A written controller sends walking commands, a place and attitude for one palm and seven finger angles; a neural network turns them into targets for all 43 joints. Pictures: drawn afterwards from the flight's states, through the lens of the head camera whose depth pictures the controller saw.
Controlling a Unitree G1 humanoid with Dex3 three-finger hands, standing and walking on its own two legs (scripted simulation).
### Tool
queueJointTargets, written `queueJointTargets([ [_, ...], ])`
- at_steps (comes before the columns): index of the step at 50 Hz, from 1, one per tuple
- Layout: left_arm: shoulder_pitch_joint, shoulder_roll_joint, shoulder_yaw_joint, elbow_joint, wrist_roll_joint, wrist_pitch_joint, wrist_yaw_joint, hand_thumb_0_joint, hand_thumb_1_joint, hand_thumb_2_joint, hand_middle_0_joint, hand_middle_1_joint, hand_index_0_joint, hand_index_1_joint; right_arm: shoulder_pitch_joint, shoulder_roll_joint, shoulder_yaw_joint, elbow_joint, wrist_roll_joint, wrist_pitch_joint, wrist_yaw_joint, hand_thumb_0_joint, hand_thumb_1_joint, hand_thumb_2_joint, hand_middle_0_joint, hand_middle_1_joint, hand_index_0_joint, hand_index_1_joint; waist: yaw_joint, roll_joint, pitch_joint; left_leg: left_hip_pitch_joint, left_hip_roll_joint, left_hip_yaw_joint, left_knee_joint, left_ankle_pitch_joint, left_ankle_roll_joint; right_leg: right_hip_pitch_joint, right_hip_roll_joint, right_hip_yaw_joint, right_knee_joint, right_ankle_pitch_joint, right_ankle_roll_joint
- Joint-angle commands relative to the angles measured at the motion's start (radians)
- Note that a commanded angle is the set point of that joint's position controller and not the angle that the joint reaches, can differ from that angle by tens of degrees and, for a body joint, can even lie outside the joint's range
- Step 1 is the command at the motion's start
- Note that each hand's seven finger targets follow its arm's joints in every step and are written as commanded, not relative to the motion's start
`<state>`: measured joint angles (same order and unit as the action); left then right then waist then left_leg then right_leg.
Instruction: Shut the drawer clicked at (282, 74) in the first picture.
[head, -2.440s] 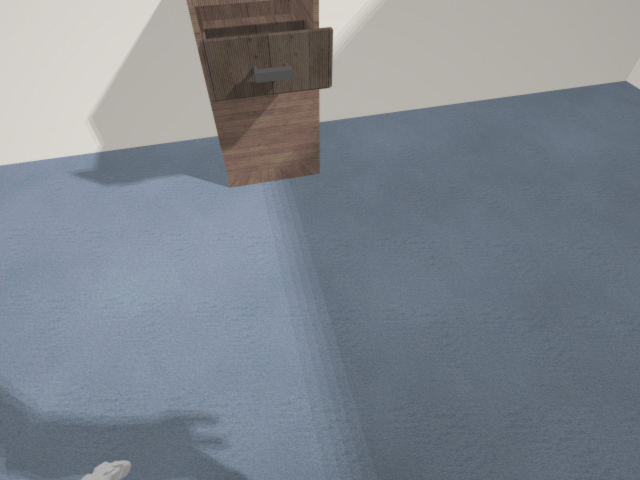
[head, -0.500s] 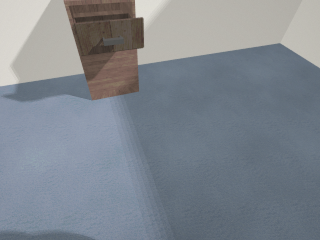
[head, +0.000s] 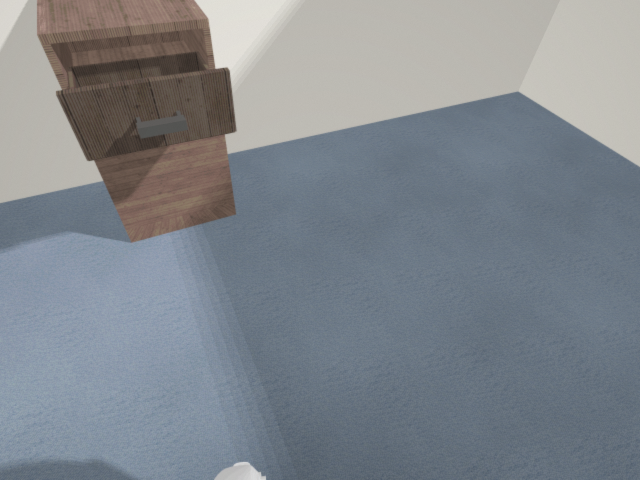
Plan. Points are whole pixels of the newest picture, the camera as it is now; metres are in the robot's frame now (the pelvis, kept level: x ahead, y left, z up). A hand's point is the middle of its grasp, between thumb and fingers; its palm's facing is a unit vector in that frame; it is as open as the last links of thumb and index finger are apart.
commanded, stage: walk to a spot facing it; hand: left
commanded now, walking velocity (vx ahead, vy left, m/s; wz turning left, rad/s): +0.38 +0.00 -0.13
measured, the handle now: (160, 121) +0.91 +0.46 -0.07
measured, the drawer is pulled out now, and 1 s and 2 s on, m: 0.29 0.29 0.29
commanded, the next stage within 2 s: turn to face it in 0.84 s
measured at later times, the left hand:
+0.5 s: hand (220, 369) +0.32 +0.18 -0.16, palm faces -0.15 -0.97 -0.17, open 7.4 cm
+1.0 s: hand (259, 320) +0.42 +0.13 -0.17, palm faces -0.01 -0.99 -0.16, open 7.3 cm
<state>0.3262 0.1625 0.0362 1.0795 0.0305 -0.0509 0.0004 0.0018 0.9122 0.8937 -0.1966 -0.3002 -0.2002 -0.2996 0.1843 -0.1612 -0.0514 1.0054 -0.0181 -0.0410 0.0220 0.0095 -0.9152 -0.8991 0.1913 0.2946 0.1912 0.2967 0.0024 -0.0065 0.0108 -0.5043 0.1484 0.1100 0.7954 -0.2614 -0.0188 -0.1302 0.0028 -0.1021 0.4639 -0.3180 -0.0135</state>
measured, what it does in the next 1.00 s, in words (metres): walks ahead: left foot, then right foot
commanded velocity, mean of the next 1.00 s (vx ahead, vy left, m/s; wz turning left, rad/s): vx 0.31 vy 0.00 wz -0.01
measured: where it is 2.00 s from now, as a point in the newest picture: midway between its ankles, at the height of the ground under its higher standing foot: (332, 405)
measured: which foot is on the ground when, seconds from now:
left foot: up 0.00-0.06, down 0.08-0.58, up 0.60-1.00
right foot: down 0.00-0.08, up 0.10-0.58, down 0.60-1.00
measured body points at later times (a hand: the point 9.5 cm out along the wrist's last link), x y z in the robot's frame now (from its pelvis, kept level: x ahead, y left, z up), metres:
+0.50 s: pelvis +0.22 +0.02 +0.00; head +0.24 +0.01 +0.45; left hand +0.33 +0.23 -0.15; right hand +0.08 -0.18 -0.14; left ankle +0.13 +0.13 -0.73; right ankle +0.33 -0.13 -0.70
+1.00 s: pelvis +0.42 -0.04 +0.00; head +0.42 -0.03 +0.45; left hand +0.42 +0.19 -0.16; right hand +0.48 -0.29 -0.13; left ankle +0.53 +0.08 -0.71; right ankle +0.36 -0.13 -0.73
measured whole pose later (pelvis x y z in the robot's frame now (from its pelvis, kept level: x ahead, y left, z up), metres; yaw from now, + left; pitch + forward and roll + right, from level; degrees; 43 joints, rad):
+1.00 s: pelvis +0.42 -0.04 +0.00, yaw -5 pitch -2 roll -2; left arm 0.33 0.15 0.04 1.10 0.03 -0.07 0.01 0.00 0.92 0.89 -0.20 -0.30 -0.20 -0.30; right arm 0.18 -0.20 -0.06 1.02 -0.02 -0.01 0.01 0.01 -0.94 -0.90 0.19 0.29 0.19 0.30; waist 0.02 0.01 0.02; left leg -0.48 0.13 0.11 0.72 -0.21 -0.01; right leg -0.06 0.00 -0.22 0.39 -0.29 -0.03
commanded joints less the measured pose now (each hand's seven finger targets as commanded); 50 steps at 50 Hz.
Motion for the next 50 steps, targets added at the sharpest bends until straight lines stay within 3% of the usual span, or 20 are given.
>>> queueJointTargets([
  [1, 0.024, 0.174, 0.046, -0.042, -0.006, -0.013, 0.004, 0.0, 0.9, 0.9, -0.2, -0.3, -0.2, -0.3, 0.088, -0.06, -0.014, -0.025, -0.003, -0.022, 0.005, 0.0, -0.9, -0.9, 0.2, 0.3, 0.2, 0.3, -0.036, -0.052, 0.092, 0.255, -0.061, 0.066, -0.19, 0.043, 0.004, -0.18, -0.208, 0.152, -0.16, 0.003, -0.119],
  [2, 0.027, 0.154, 0.044, -0.045, -0.009, -0.011, 0.002, 0.0, 0.9, 0.9, -0.2, -0.3, -0.2, -0.3, 0.168, -0.09, -0.021, 0.0, -0.007, -0.03, -0.004, 0.0, -0.9, -0.9, 0.2, 0.3, 0.2, 0.3, -0.07, 0.018, 0.058, 0.391, -0.071, 0.061, -0.25, 0.017, 0.012, -0.21, -0.164, 0.119, -0.02, 0.09, -0.1],
  [3, 0.034, 0.112, 0.038, -0.059, -0.011, -0.01, -0.004, 0.0, 0.9, 0.9, -0.2, -0.3, -0.2, -0.3, 0.306, -0.17, -0.041, 0.032, -0.015, -0.037, -0.015, 0.0, -0.9, -0.9, 0.2, 0.3, 0.2, 0.3, -0.124, 0.181, -0.018, 0.555, 0.051, -0.142, -0.356, -0.099, 0.061, -0.301, -0.084, 0.055, 0.254, 0.101, -0.06],
  [4, 0.03, 0.052, 0.03, -0.091, -0.019, -0.01, -0.012, 0.0, 0.9, 0.9, -0.2, -0.3, -0.2, -0.3, 0.421, -0.279, -0.066, 0.051, -0.025, -0.038, -0.025, 0.0, -0.9, -0.9, 0.2, 0.3, 0.2, 0.3, -0.142, 0.4, -0.058, 0.645, 0.312, -0.508, -0.544, -0.182, 0.159, -0.494, 0.026, -0.031, 0.594, -0.237, -0.012],
  [5, -0.032, 0.084, 0.033, -0.112, -0.007, -0.012, -0.003, 0.0, 0.9, 0.9, -0.2, -0.3, -0.2, -0.3, 0.408, -0.245, -0.055, 0.063, -0.02, -0.03, -0.035, 0.0, -0.9, -0.9, 0.2, 0.3, 0.2, 0.3, -0.144, 0.312, -0.04, 0.593, 0.344, -0.598, -0.605, -0.258, 0.193, -0.559, -0.008, 0.079, 0.772, -0.239, -0.028],
  [7, -0.078, 0.071, 0.04, -0.1, -0.003, -0.011, -0.016, 0.0, 0.9, 0.9, -0.2, -0.3, -0.2, -0.3, 0.263, -0.153, -0.03, 0.021, -0.012, -0.038, -0.038, 0.0, -0.9, -0.9, 0.2, 0.3, 0.2, 0.3, -0.081, 0.154, 0.071, 0.431, 0.29, -0.436, -0.618, -0.228, 0.178, -0.604, -0.099, 0.112, 0.852, -0.058, -0.027],
  [9, -0.024, 0.042, 0.039, -0.07, 0.005, 0.008, -0.025, 0.0, 0.9, 0.9, -0.2, -0.3, -0.2, -0.3, 0.196, -0.094, -0.012, 0.017, -0.009, -0.054, -0.042, 0.0, -0.9, -0.9, 0.2, 0.3, 0.2, 0.3, -0.017, 0.125, 0.084, 0.337, 0.219, -0.237, -0.621, -0.065, 0.131, -0.521, -0.122, 0.108, 0.797, 0.036, -0.01],
  [12, -0.009, 0.021, 0.038, -0.066, 0.007, 0.035, -0.026, 0.0, 0.9, 0.9, -0.2, -0.3, -0.2, -0.3, 0.213, -0.075, -0.015, 0.027, -0.005, -0.066, -0.048, 0.0, -0.9, -0.9, 0.2, 0.3, 0.2, 0.3, 0.0, 0.104, 0.052, 0.363, 0.173, -0.093, -0.629, 0.105, 0.14, -0.512, -0.131, 0.087, 0.714, 0.102, 0.014],
  [23, -0.275, 0.025, 0.026, -0.138, -0.002, 0.034, -0.035, 0.0, 0.9, 0.9, -0.2, -0.3, -0.2, -0.3, 0.343, -0.102, -0.008, 0.116, -0.013, -0.047, -0.042, 0.0, -0.9, -0.9, 0.2, 0.3, 0.2, 0.3, -0.06, 0.116, 0.135, 0.487, 0.194, 0.054, -0.601, 0.293, 0.145, -0.466, -0.108, -0.012, 0.237, 0.151, -0.007],
  [25, -0.257, 0.03, 0.028, -0.134, -0.001, 0.027, -0.035, 0.0, 0.9, 0.9, -0.2, -0.3, -0.2, -0.3, 0.338, -0.117, -0.009, 0.124, -0.015, -0.042, -0.043, 0.0, -0.9, -0.9, 0.2, 0.3, 0.2, 0.3, -0.043, 0.118, 0.117, 0.512, 0.193, 0.081, -0.543, 0.392, 0.136, -0.397, -0.074, -0.042, 0.191, 0.123, -0.028],
  [27, -0.097, 0.065, 0.037, -0.086, 0.002, 0.012, -0.031, 0.0, 0.9, 0.9, -0.2, -0.3, -0.2, -0.3, 0.315, -0.132, -0.011, 0.126, -0.01, -0.037, -0.044, 0.0, -0.9, -0.9, 0.2, 0.3, 0.2, 0.3, 0.036, 0.092, 0.019, 0.501, 0.167, 0.123, -0.316, 0.604, 0.108, -0.153, -0.015, -0.081, 0.104, 0.106, -0.059],
  [28, 0.056, 0.112, 0.053, -0.035, 0.007, 0.0, -0.023, 0.0, 0.9, 0.9, -0.2, -0.3, -0.2, -0.3, 0.305, -0.127, -0.011, 0.122, -0.004, -0.037, -0.037, 0.0, -0.9, -0.9, 0.2, 0.3, 0.2, 0.3, 0.108, 0.024, -0.067, 0.373, 0.12, 0.154, -0.095, 0.576, 0.075, 0.09, -0.02, -0.055, 0.07, 0.146, -0.081],
  [29, 0.196, 0.222, 0.084, 0.001, 0.009, -0.012, -0.009, 0.0, 0.9, 0.9, -0.2, -0.3, -0.2, -0.3, 0.328, -0.074, -0.001, 0.1, 0.012, -0.042, -0.027, 0.0, -0.9, -0.9, 0.2, 0.3, 0.2, 0.3, 0.152, -0.172, -0.2, 0.106, 0.025, 0.185, 0.227, 0.211, 0.032, 0.356, -0.269, 0.278, 0.008, 0.104, -0.161],
  [30, 0.262, 0.296, 0.092, 0.017, -0.014, -0.012, -0.004, 0.0, 0.9, 0.9, -0.2, -0.3, -0.2, -0.3, 0.282, -0.043, 0.007, 0.06, 0.016, -0.043, -0.029, 0.0, -0.9, -0.9, 0.2, 0.3, 0.2, 0.3, 0.137, -0.215, -0.225, -0.103, -0.089, 0.078, 0.509, -0.307, 0.011, 0.428, -0.455, 0.615, -0.131, 0.24, -0.258],
  [31, 0.193, 0.292, 0.089, 0.001, -0.022, -0.007, 0.001, 0.0, 0.9, 0.9, -0.2, -0.3, -0.2, -0.3, 0.223, -0.053, -0.004, 0.052, 0.019, -0.038, -0.03, 0.0, -0.9, -0.9, 0.2, 0.3, 0.2, 0.3, 0.128, -0.133, -0.19, -0.135, -0.039, -0.039, 0.608, -0.26, 0.026, 0.318, -0.463, 0.589, -0.174, 0.131, -0.262],
  [33, 0.015, 0.176, 0.058, -0.044, -0.019, -0.009, 0.012, 0.0, 0.9, 0.9, -0.2, -0.3, -0.2, -0.3, 0.168, -0.05, -0.011, 0.045, 0.003, -0.023, -0.028, 0.0, -0.9, -0.9, 0.2, 0.3, 0.2, 0.3, 0.052, -0.037, -0.014, -0.122, 0.039, -0.097, 0.564, -0.096, 0.028, 0.025, -0.393, 0.409, -0.233, 0.008, -0.197],
  [35, -0.057, 0.105, 0.034, -0.057, -0.008, -0.018, 0.015, 0.0, 0.9, 0.9, -0.2, -0.3, -0.2, -0.3, 0.232, -0.013, -0.005, 0.072, -0.008, 0.007, -0.025, 0.0, -0.9, -0.9, 0.2, 0.3, 0.2, 0.3, -0.018, -0.068, 0.045, -0.02, 0.048, -0.079, 0.449, -0.042, 0.012, -0.175, -0.324, 0.242, -0.289, 0.007, -0.143],
  [38, -0.057, 0.093, 0.032, -0.055, -0.003, -0.026, 0.016, 0.0, 0.9, 0.9, -0.2, -0.3, -0.2, -0.3, 0.26, 0.01, -0.009, 0.068, -0.01, 0.028, -0.017, 0.0, -0.9, -0.9, 0.2, 0.3, 0.2, 0.3, -0.052, -0.09, 0.06, 0.014, 0.035, -0.054, 0.301, 0.003, -0.005, -0.226, -0.281, 0.137, -0.313, 0.042, -0.133],
  [46, 0.04, 0.132, 0.027, -0.02, -0.006, -0.032, 0.012, 0.0, 0.9, 0.9, -0.2, -0.3, -0.2, -0.3, 0.007, -0.027, -0.001, -0.035, -0.006, 0.012, 0.007, 0.0, -0.9, -0.9, 0.2, 0.3, 0.2, 0.3, 0.013, -0.086, 0.095, -0.018, -0.005, -0.012, -0.053, 0.058, 0.0, -0.029, -0.302, 0.07, -0.278, 0.187, -0.127],
  [50, 0.066, 0.14, 0.026, -0.002, -0.007, -0.02, 0.02, 0.0, 0.9, 0.9, -0.2, -0.3, -0.2, -0.3, -0.003, -0.046, 0.008, -0.041, -0.005, 0.007, 0.001, 0.0, -0.9, -0.9, 0.2, 0.3, 0.2, 0.3, 0.006, -0.069, 0.078, 0.102, -0.057, 0.029, -0.181, 0.041, 0.026, 0.051, -0.294, -0.002, -0.128, 0.521, -0.09],
])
